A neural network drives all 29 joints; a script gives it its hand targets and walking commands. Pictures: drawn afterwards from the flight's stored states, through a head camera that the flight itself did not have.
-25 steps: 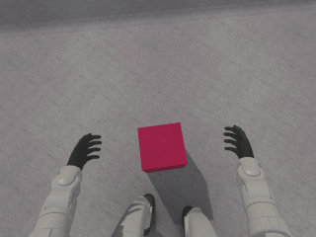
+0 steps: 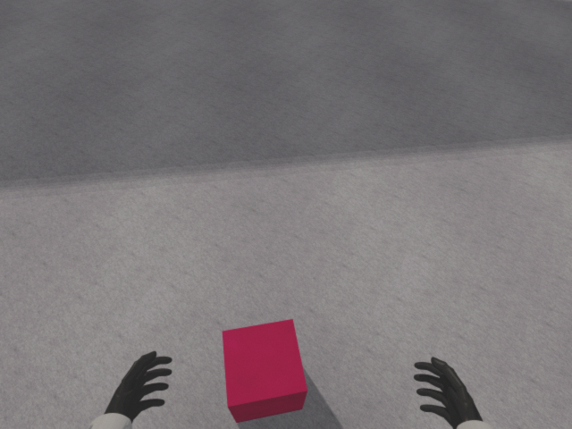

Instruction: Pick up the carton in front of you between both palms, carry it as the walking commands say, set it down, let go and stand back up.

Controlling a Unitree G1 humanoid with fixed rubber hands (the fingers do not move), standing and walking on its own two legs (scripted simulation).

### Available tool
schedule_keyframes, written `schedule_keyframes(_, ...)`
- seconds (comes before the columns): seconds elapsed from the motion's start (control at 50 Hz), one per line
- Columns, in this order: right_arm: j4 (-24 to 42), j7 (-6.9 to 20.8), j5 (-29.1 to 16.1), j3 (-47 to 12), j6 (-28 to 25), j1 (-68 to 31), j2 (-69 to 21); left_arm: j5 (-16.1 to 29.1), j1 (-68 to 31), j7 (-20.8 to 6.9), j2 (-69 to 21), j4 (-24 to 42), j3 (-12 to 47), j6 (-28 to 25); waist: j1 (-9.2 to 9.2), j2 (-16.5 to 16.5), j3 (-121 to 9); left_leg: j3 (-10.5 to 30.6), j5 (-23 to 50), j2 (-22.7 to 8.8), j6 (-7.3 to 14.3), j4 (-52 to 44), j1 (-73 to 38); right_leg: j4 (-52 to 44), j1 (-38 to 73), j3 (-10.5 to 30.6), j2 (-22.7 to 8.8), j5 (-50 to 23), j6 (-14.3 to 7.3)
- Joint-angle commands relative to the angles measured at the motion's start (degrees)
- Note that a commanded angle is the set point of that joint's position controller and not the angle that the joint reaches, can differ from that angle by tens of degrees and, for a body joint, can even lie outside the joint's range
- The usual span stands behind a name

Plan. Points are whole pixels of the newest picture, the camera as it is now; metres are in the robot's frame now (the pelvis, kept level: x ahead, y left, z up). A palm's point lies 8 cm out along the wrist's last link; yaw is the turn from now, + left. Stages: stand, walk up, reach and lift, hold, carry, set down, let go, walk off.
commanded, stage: let go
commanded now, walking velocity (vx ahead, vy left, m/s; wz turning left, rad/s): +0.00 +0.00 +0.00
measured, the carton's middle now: (264, 372) +0.37 +0.07 -0.65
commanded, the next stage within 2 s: stand in 0.36 s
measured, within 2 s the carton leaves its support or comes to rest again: neither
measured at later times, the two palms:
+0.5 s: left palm out of the picture +0.13 +0.28 -0.09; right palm out of the picture +0.12 -0.24 -0.09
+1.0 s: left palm out of the picture +0.06 +0.30 -0.13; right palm out of the picture +0.15 -0.21 -0.13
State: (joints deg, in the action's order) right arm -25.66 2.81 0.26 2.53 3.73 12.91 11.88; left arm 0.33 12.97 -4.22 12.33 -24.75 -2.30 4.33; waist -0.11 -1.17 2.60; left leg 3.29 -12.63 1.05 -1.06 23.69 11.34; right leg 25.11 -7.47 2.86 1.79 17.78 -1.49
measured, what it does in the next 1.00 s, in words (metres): stands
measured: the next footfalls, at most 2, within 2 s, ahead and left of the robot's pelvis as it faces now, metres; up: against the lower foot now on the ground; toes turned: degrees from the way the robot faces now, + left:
none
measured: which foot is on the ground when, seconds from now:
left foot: down 0.00-1.00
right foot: down 0.00-1.00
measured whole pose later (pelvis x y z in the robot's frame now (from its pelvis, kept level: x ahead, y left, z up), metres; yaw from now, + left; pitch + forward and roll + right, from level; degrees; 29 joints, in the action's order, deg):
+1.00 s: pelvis +0.04 +0.03 -0.02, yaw +7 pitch +4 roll +0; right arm -42.9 -1.5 1.1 0.5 -1.2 18.4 13.6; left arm -0.9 21.4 3.4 15.7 -39.9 -0.2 0.2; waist -1.4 -0.9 -4.7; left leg 7.7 -23.2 5.5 1.7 40.9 21.0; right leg 36.1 -11.6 -4.6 -2.5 28.2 1.2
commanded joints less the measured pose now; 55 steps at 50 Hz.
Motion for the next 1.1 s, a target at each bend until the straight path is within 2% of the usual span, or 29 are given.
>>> schedule_keyframes(0.0,6.5,0.6,-0.6,0.4,0.6,-2.6,4.0,-1.0,-1.0,0.1,6.2,4.7,-2.5,0.7,-0.88,-0.1,-1.6,-3.5,11.2,2.9,0.1,-0.2,-10.4,-6.4,-5.1,-0.3,-1.6,-14.8,2.8)
schedule_keyframes(0.14,7.2,0.7,0.0,0.8,2.6,-2.9,4.3,-1.9,-2.1,-0.1,6.0,5.4,-2.8,2.6,-0.63,-0.5,0.2,-3.8,10.4,3.0,0.1,0.6,-12.4,-6.0,-4.9,-0.4,-1.5,-15.1,2.8)
schedule_keyframes(0.16,4.3,-0.4,-0.5,1.0,0.9,0.0,5.0,-3.1,-5.2,1.3,8.2,8.6,-3.5,5.3,0.18,1.1,-3.3,-3.9,9.2,4.3,0.0,2.1,-9.9,-3.7,-1.8,0.2,-1.7,-20.8,2.8)
schedule_keyframes(0.18,4.2,-1.0,-0.7,0.6,0.7,-0.4,4.4,-2.7,-3.4,2.0,7.9,8.1,-2.5,6.1,0.22,-0.7,-3.5,-3.5,9.2,4.2,0.3,2.5,-9.0,-2.4,-1.2,0.0,-1.7,-23.1,3.2)
schedule_keyframes(0.2,4.5,-1.3,-0.8,0.4,0.6,-0.8,4.3,-2.4,-2.9,2.3,7.6,8.1,-2.2,6.5,0.10,-1.1,-3.4,-3.4,9.2,4.2,0.4,2.6,-8.3,-2.0,-1.0,-0.1,-1.5,-23.5,3.3)
schedule_keyframes(0.26,5.0,-1.5,-0.8,0.3,0.7,-2.0,4.6,-1.7,-2.8,3.0,6.5,8.4,-1.4,7.2,0.13,-1.7,-2.3,-3.1,9.7,3.8,0.3,2.7,-7.3,-2.1,-1.8,-0.6,-1.2,-21.6,3.0)
schedule_keyframes(0.34,4.7,-1.3,-0.3,0.8,1.2,-1.9,5.0,-1.5,-2.9,3.4,5.8,9.0,-1.1,8.0,0.24,-0.5,-1.2,-2.6,10.0,3.0,-0.2,2.5,-7.4,-2.5,-2.7,-1.5,-0.4,-17.3,2.4)
schedule_keyframes(0.36,-5.2,-3.3,2.4,1.7,-2.2,7.5,10.0,-3.0,0.5,5.0,9.6,0.5,-2.1,0.5,1.27,-4.6,-0.7,3.5,-4.7,-4.1,-1.2,-1.1,6.3,-1.4,-2.6,-2.5,-4.7,12.0,2.9)
schedule_keyframes(0.38,-5.8,-4.1,2.7,2.4,-3.5,6.3,12.4,-3.9,3.4,5.8,9.5,0.1,-2.1,-2.4,-0.68,-2.3,3.3,4.9,-12.7,-3.8,-1.4,-2.7,10.3,-2.6,-4.9,0.8,-5.8,17.4,2.3)
schedule_keyframes(0.4,-5.9,-4.1,2.5,1.9,-4.7,4.0,10.9,-4.2,3.1,6.0,9.2,-1.2,-1.8,-4.3,-0.63,-1.3,4.5,5.3,-12.7,-3.3,-1.3,-2.7,13.0,-2.3,-6.3,1.7,-6.4,17.3,1.9)
schedule_keyframes(0.46,-7.7,-2.9,1.9,0.7,-7.5,2.3,7.8,-3.3,1.9,6.0,9.4,-3.1,-1.7,-7.3,-1.02,2.9,-3.1,6.1,-3.7,-2.4,0.2,-0.2,11.6,0.3,-3.6,2.2,-7.6,9.1,1.4)
schedule_keyframes(0.54,-10.3,-2.6,1.4,0.7,-8.7,3.9,8.1,-2.7,3.2,6.2,9.6,-5.8,-1.4,-8.3,-1.06,3.3,-8.6,7.4,13.2,-2.9,1.9,5.2,7.9,3.8,-2.7,0.3,-7.0,-0.9,2.2)
schedule_keyframes(0.6,-12.1,-3.1,1.2,0.6,-8.3,6.5,8.8,-2.1,5.5,6.6,9.9,-7.5,-0.9,-7.9,-0.98,2.5,-9.2,7.4,18.5,-2.5,2.5,7.9,7.7,5.7,-2.8,-0.9,-7.0,-6.5,2.6)
schedule_keyframes(0.7,-13.4,-3.7,0.9,0.3,-7.3,8.3,9.0,-1.6,8.2,7.1,10.1,-9.3,-0.2,-6.7,-0.93,0.7,-7.9,7.2,19.8,-1.7,3.1,10.6,8.8,7.6,-3.3,-2.5,-7.3,-13.1,2.2)
schedule_keyframes(0.78,-13.9,-4.0,0.8,0.1,-6.6,8.7,9.0,-1.3,9.6,7.5,10.2,-10.3,0.1,-5.9,-0.93,0.5,-7.3,7.5,21.2,-1.5,3.5,12.0,9.0,8.4,-3.5,-3.7,-7.2,-15.5,1.9)
schedule_keyframes(1.08,-15.0,-4.9,0.9,-0.3,-4.8,7.9,8.7,-1.4,11.8,7.9,10.0,-13.7,0.3,-4.0,-1.14,1.9,-5.3,9.3,19.2,-0.8,4.3,12.2,9.7,7.2,-2.1,-6.1,-6.9,-11.4,1.1)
